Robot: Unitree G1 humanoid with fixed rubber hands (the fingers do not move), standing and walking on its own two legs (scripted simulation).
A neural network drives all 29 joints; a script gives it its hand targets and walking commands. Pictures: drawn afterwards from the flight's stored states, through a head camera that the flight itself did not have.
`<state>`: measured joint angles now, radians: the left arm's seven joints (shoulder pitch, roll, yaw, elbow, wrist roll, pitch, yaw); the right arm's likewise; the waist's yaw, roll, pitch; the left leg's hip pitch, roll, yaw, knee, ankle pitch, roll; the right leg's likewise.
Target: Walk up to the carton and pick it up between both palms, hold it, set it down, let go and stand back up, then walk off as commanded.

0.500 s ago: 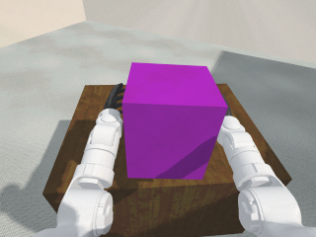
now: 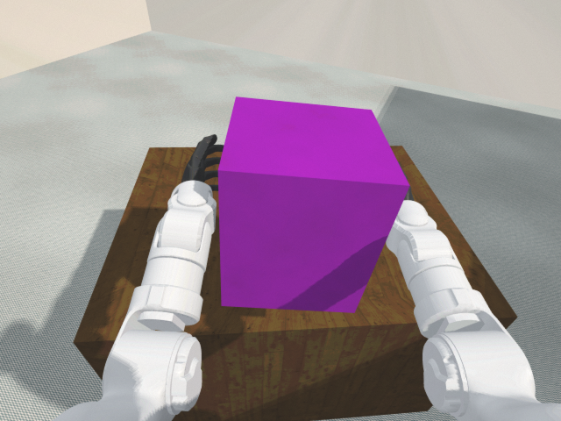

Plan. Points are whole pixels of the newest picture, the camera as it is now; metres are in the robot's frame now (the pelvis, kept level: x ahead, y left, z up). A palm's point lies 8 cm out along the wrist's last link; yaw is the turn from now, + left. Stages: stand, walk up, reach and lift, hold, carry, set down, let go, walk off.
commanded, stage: reach and lift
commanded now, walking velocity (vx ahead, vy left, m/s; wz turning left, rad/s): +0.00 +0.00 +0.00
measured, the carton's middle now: (296, 207) +0.39 +0.01 +0.14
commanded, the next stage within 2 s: hold in 0.22 s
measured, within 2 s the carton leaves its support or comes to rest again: neither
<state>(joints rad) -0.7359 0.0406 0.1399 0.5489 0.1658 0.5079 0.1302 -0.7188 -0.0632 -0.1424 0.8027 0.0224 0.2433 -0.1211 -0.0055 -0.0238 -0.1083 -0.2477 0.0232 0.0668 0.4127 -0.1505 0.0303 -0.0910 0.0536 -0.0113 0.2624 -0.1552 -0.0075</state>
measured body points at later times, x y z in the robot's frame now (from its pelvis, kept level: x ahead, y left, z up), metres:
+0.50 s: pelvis -0.01 +0.00 +0.00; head -0.06 +0.04 +0.45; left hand +0.38 +0.16 +0.19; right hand +0.38 -0.14 +0.18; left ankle +0.05 +0.08 -0.75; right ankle -0.01 -0.12 -0.75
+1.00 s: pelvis -0.01 +0.00 +0.00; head -0.07 +0.04 +0.44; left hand +0.37 +0.16 +0.19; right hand +0.37 -0.15 +0.18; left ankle +0.05 +0.08 -0.75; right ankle -0.01 -0.12 -0.75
